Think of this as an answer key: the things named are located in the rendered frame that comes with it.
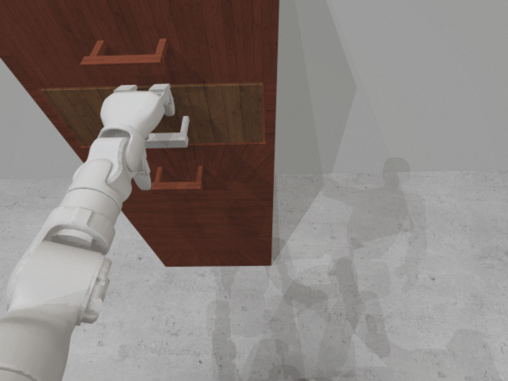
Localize robot left forearm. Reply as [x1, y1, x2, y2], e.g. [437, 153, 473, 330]
[6, 124, 145, 311]

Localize handle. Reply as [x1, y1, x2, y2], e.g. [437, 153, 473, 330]
[80, 54, 166, 77]
[144, 116, 190, 148]
[151, 182, 203, 194]

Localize left robot hand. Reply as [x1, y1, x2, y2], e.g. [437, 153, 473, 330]
[101, 83, 175, 191]

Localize left robot upper arm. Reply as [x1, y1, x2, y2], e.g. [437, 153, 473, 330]
[0, 241, 112, 381]

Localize cabinet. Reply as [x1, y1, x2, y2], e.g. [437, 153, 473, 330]
[0, 0, 279, 267]

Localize drawer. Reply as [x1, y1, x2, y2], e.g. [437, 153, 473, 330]
[40, 83, 264, 146]

